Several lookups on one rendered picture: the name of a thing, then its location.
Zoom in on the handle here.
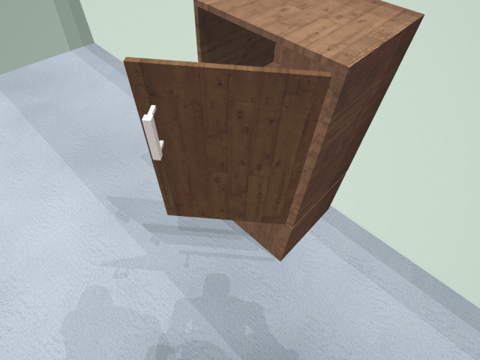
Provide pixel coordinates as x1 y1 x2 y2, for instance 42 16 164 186
142 105 164 161

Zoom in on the cupboard door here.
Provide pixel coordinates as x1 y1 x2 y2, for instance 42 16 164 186
123 57 332 225

